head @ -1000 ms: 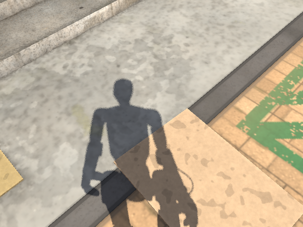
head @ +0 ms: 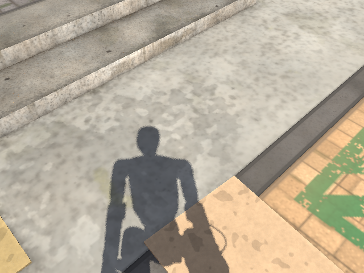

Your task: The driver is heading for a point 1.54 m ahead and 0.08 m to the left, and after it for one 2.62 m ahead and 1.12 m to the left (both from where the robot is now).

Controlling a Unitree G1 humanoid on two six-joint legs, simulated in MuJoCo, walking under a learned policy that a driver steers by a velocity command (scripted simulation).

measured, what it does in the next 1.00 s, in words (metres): steps on the spot: right foot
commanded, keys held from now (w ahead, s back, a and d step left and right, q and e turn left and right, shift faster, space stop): no key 0.62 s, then w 0.38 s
